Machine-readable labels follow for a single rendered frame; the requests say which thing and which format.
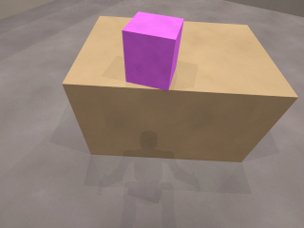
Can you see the carton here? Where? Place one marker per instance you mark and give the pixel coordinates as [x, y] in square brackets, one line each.
[151, 44]

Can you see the pedestal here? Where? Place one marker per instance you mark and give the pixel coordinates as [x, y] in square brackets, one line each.
[225, 95]

